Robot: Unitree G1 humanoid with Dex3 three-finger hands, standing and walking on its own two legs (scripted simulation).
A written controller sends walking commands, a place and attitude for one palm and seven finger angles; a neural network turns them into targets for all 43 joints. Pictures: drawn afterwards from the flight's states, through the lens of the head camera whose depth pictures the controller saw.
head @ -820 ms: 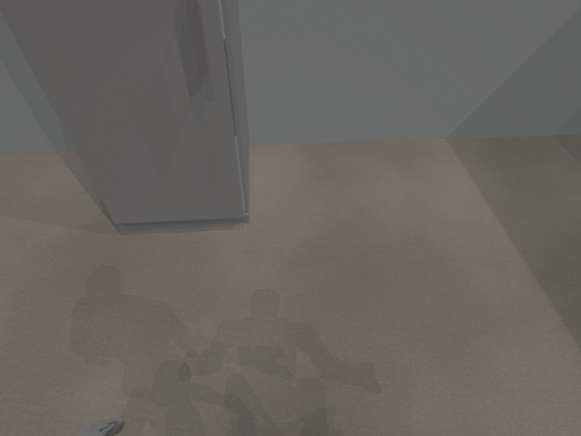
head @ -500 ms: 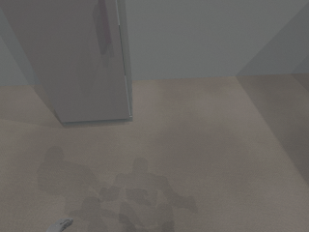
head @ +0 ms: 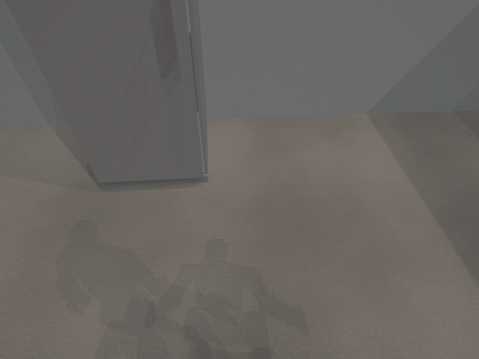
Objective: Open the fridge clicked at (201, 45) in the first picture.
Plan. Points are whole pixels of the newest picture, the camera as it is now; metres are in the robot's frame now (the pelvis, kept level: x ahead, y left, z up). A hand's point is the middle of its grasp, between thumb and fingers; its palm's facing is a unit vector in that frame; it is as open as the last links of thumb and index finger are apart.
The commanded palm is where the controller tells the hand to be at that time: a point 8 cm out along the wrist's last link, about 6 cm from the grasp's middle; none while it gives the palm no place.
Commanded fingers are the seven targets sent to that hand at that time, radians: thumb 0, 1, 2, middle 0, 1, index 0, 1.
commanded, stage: look at it before walking up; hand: right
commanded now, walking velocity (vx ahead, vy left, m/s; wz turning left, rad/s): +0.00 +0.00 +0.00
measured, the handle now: (169, 22) +1.06 +0.30 +0.11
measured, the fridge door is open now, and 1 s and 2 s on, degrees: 0 0 0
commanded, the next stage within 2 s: walk to a spot facing it in 0.62 s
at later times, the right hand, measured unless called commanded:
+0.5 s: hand out of the picture +0.08 -0.24 -0.16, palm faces -0.04 +0.94 -0.33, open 7.4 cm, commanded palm none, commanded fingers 0.00 -0.90 -0.90 0.20 0.30 0.20 0.30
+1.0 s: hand out of the picture +0.07 -0.22 -0.17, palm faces -0.11 +0.95 -0.29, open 7.4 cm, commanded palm none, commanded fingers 0.00 -0.90 -0.90 0.20 0.30 0.20 0.30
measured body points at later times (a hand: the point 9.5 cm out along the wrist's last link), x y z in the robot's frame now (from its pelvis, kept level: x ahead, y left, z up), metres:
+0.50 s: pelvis +0.00 +0.00 +0.00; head +0.01 +0.00 +0.45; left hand +0.08 +0.30 -0.13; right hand +0.08 -0.29 -0.13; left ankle +0.01 +0.13 -0.74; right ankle +0.01 -0.12 -0.74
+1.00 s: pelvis +0.00 +0.00 -0.01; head +0.01 +0.00 +0.44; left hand +0.06 +0.27 -0.15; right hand +0.07 -0.27 -0.15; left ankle +0.01 +0.13 -0.74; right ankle +0.01 -0.12 -0.74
